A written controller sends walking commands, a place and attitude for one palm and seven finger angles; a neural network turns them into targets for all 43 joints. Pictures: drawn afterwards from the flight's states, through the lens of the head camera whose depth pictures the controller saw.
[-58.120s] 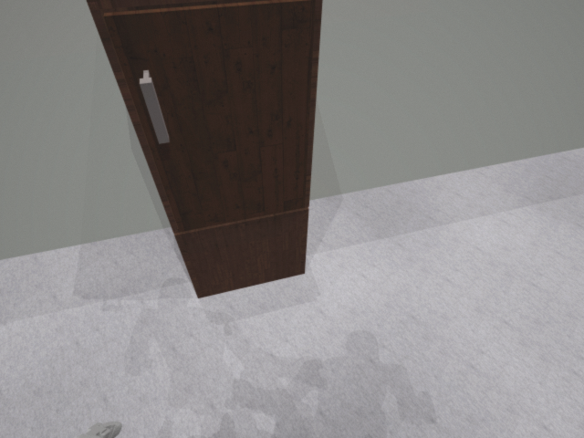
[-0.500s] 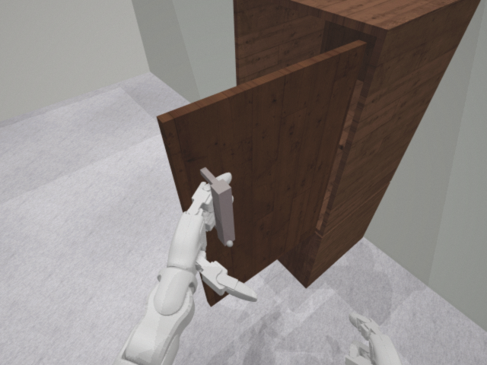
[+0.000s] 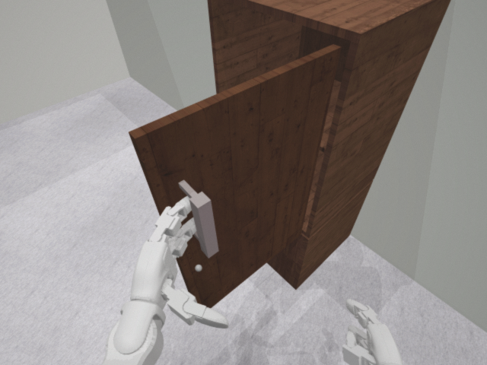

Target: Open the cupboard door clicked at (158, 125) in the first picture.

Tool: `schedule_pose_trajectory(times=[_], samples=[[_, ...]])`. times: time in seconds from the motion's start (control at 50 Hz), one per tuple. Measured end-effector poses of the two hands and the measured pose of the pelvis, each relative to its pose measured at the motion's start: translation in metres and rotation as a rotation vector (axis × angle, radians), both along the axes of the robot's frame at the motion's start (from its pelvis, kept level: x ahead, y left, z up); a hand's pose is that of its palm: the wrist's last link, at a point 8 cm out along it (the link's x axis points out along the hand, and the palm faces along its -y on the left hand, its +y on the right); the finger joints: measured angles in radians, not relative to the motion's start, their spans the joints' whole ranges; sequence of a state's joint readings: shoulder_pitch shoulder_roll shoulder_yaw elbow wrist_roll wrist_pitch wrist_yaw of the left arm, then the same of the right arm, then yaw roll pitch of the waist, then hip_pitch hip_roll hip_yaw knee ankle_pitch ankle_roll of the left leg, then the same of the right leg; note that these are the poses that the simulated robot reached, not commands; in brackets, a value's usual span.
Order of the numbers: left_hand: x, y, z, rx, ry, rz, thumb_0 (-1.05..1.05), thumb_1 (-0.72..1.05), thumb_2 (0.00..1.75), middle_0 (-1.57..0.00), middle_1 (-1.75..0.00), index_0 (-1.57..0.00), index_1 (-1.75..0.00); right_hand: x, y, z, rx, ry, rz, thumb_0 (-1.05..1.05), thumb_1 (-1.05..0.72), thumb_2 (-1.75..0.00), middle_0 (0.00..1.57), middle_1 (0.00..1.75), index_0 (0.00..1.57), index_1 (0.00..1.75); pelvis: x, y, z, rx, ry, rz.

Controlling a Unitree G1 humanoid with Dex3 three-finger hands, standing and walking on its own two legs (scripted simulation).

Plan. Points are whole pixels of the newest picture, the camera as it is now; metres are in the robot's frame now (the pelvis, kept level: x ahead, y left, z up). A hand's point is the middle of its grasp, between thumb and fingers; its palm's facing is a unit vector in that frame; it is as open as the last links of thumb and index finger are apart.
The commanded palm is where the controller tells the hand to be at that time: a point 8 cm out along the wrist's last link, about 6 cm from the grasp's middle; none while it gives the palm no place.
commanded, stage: slide the hand sideways off the handle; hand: left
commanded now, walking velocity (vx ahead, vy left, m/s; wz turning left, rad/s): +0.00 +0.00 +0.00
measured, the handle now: (198, 219) +0.32 +0.10 +0.10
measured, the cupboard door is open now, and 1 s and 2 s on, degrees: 88 87 87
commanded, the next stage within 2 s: draw the hand back to the body in 0.52 s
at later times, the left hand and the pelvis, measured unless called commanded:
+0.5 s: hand (147, 309) +0.18 +0.14 +0.09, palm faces +0.02 -1.00 -0.04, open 16.3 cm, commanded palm +0.15 +0.20 +0.09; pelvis +0.01 -0.01 -0.01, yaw +2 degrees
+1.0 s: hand (114, 299) +0.18 +0.18 +0.11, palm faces +0.02 -1.00 -0.06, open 16.3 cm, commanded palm +0.14 +0.24 +0.12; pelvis +0.00 +0.02 -0.01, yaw +2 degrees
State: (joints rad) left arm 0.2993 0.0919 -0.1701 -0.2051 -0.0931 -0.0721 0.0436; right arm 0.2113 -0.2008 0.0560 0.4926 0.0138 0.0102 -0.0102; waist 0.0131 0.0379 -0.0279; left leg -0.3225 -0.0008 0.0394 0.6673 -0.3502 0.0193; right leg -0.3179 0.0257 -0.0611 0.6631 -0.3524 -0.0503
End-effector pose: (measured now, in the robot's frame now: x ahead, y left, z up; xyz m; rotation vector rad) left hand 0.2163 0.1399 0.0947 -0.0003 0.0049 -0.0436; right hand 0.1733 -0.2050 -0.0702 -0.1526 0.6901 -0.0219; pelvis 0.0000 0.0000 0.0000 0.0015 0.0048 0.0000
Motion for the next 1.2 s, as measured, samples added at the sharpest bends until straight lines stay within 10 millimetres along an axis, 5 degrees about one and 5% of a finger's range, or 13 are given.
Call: schedule_pose_trajectory(times=[0.26, 0.5, 0.78, 1.14, 1.2], samples=[[-0.039, 0.032, -0.001, 0.035, 0.006, 0.068, -0.01, -0.5, 0.3, -0.18, -0.32, -0.18, -0.32, 0.017, -0.016, -0.002, -0.02, -0.046, 0.011, 0.02, -0.9, -0.9, 0.2, 0.3, 0.2, 0.3, 0.014, -0.01, -0.006, -0.001, 0.037, 0.021], [-0.06, 0.057, -0.005, 0.045, 0.0, 0.06, -0.01, -0.5, 0.3, -0.16, -0.3, -0.16, -0.31, 0.013, -0.018, -0.007, -0.039, -0.078, 0.003, 0.02, -0.9, -0.9, 0.2, 0.3, 0.2, 0.3, 0.008, -0.008, -0.013, -0.011, 0.059, 0.037], [-0.058, 0.066, 0.005, 0.045, -0.048, 0.019, -0.01, -0.5, 0.3, -0.16, -0.3, -0.15, -0.3, 0.002, 0.002, -0.002, -0.032, -0.134, -0.007, 0.02, -0.9, -0.9, 0.2, 0.3, 0.2, 0.3, -0.002, 0.009, -0.014, -0.023, 0.045, 0.032], [-0.066, 0.108, 0.034, 0.083, -0.047, 0.068, -0.01, -0.46, 0.31, -0.16, -0.3, -0.16, -0.3, 0.011, 0.023, 0.013, -0.032, -0.173, 0.022, 0.02, -0.9, -0.9, 0.2, 0.3, 0.2, 0.3, 0.002, 0.023, -0.004, -0.032, 0.0, 0.035], [-0.068, 0.118, 0.041, 0.201, -0.043, 0.161, -0.01, -0.41, 0.33, -0.16, -0.3, -0.16, -0.3, 0.014, 0.024, 0.017, -0.052, -0.168, 0.024, 0.02, -0.9, -0.9, 0.2, 0.3, 0.2, 0.3, 0.002, 0.023, 0.0, -0.031, -0.018, 0.03]])
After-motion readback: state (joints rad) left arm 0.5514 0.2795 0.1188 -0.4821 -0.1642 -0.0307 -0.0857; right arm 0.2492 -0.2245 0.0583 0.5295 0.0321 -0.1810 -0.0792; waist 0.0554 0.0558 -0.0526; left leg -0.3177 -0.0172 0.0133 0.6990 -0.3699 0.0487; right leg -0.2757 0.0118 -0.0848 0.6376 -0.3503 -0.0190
